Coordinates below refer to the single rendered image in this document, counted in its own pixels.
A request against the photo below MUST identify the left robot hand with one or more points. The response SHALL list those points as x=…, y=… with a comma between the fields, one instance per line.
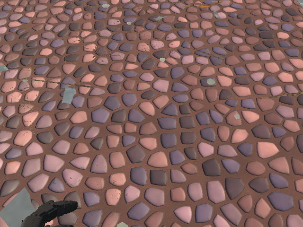
x=48, y=211

